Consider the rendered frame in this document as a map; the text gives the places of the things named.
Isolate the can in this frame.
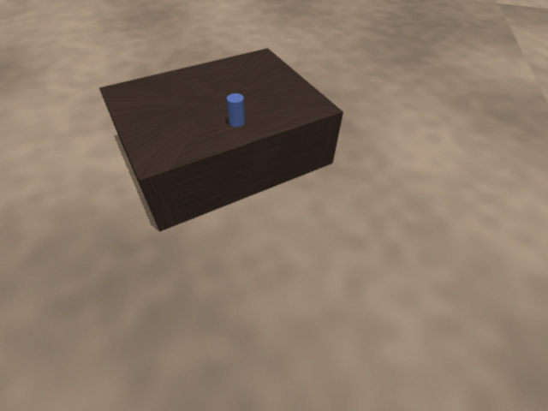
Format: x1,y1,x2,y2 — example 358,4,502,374
227,93,245,127

